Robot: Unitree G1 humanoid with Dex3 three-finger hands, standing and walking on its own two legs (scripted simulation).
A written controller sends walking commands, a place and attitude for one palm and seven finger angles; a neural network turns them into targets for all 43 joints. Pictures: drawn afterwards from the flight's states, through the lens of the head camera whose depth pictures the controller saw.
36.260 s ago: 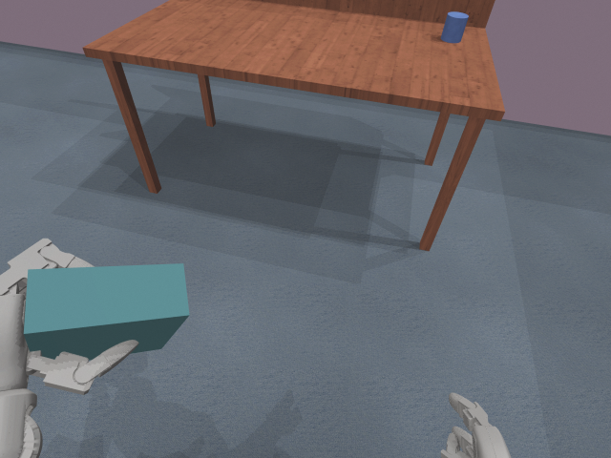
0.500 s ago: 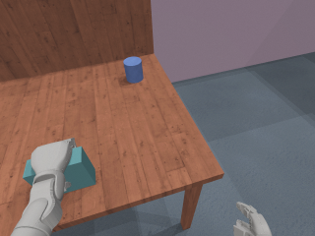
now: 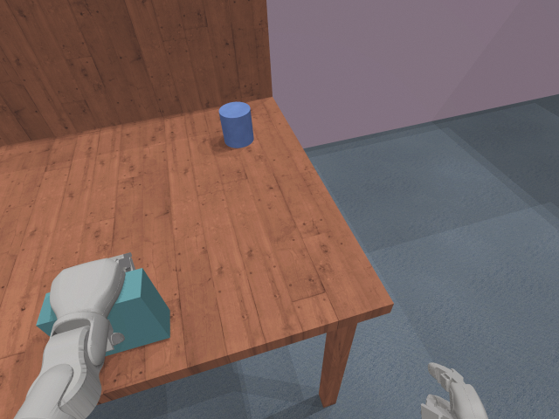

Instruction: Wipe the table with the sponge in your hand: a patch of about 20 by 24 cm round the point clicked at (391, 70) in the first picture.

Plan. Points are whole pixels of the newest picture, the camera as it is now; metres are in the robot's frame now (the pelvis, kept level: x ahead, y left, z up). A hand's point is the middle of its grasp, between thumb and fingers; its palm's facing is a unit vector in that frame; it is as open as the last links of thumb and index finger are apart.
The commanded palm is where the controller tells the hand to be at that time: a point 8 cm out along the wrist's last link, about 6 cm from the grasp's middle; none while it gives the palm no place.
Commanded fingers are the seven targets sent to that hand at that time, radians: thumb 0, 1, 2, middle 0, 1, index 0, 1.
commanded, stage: lift the sponge slowly off the table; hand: left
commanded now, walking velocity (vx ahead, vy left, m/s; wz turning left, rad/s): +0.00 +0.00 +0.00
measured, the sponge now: (117, 323) +0.25 +0.29 -0.01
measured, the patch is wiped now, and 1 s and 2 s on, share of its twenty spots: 1.00 1.00 1.00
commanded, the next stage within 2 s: bring the sponge back beside the body in 1.66 s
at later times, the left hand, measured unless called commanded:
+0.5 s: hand (97, 299) +0.25 +0.30 +0.05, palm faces -0.05 -0.08 -1.00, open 9.6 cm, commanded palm +0.23 +0.29 +0.12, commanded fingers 0.00 0.10 1.30 -1.20 -1.60 -1.20 -1.60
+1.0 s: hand (94, 287) +0.25 +0.29 +0.09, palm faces -0.01 -0.07 -1.00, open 9.6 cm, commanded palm +0.22 +0.29 +0.15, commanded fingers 0.00 0.10 1.30 -1.20 -1.60 -1.20 -1.60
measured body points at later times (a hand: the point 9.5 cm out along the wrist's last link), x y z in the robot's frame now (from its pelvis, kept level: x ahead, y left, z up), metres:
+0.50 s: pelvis -0.01 +0.00 +0.00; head -0.01 -0.03 +0.45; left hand +0.25 +0.30 +0.11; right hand +0.20 -0.23 -0.09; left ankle +0.01 +0.12 -0.73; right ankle -0.04 -0.11 -0.73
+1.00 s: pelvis -0.01 -0.01 +0.01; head -0.03 -0.04 +0.46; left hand +0.24 +0.29 +0.14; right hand +0.22 -0.22 -0.08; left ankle +0.01 +0.12 -0.73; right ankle -0.04 -0.11 -0.73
